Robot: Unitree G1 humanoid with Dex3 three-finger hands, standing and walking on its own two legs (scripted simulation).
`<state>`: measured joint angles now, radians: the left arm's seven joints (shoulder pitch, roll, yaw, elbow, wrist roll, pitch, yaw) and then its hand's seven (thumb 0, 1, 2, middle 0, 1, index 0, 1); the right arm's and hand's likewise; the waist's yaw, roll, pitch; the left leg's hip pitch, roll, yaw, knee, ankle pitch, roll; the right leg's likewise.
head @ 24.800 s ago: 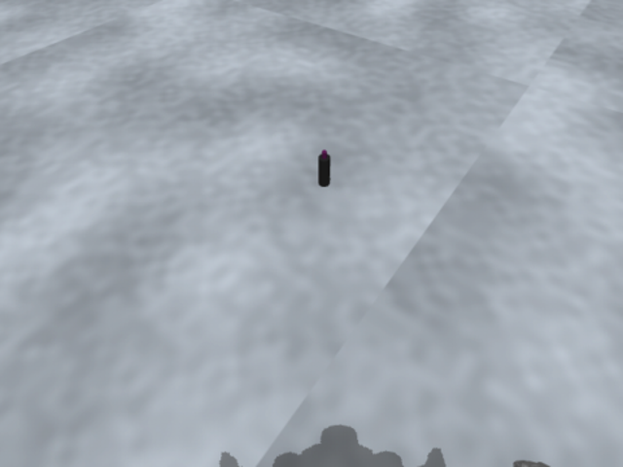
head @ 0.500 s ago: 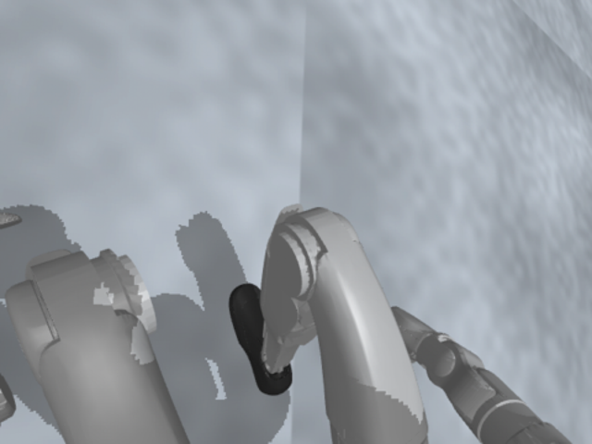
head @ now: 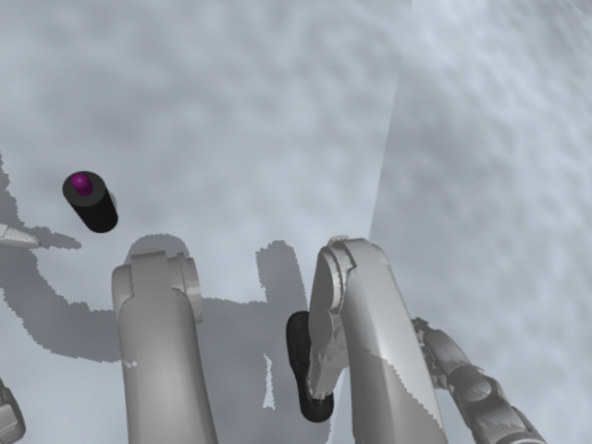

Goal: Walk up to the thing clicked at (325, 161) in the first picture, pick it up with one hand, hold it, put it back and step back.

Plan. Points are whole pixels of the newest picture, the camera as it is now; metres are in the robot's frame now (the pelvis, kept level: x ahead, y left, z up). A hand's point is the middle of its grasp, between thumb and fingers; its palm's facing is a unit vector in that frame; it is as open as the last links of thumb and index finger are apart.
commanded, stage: home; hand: left
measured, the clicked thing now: (91, 201) +0.43 +0.28 -0.23
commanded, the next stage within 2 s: none
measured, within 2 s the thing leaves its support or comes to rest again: neither
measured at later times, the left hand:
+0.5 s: hand out of the picture +0.29 +0.33 +0.08, palm faces +0.27 -0.84 -0.47, open 17.4 cm
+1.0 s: hand out of the picture +0.24 +0.24 +0.29, palm faces +0.31 -0.89 -0.33, open 17.5 cm
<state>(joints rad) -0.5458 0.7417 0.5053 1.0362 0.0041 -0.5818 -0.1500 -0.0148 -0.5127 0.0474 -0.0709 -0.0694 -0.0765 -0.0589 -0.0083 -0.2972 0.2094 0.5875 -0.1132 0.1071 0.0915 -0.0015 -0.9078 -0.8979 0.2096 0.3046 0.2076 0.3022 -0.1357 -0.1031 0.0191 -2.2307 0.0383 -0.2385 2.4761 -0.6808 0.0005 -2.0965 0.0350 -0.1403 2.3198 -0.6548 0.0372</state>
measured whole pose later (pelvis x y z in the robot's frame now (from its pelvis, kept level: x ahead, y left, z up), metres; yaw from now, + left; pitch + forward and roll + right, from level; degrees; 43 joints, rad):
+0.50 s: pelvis +0.03 -0.02 +0.17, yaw +8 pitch +31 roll -4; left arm -0.08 0.46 0.31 0.39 0.03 -0.01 0.05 -0.01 -0.53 0.06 -0.06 -0.06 -0.07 -0.05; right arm 0.10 -0.24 0.01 0.53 0.06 0.15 -0.03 0.00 -0.90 -0.90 0.21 0.30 0.21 0.30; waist -0.04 0.00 -0.14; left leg -1.78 0.06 -0.08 1.87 -0.65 -0.02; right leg -1.73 0.00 -0.05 1.83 -0.65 0.01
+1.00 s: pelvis +0.09 +0.00 +0.36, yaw +12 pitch +14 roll -3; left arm 0.33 0.25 0.04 0.14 -0.02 0.26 0.19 -0.01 -0.55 0.04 -0.06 -0.05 -0.06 -0.05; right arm 0.27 -0.21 0.03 0.50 0.05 -0.01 -0.17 0.01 -0.90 -0.90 0.21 0.30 0.21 0.30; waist -0.05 0.03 -0.17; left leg -0.87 0.05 -0.04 1.14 -0.52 -0.02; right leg -0.81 -0.01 -0.05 1.08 -0.52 0.02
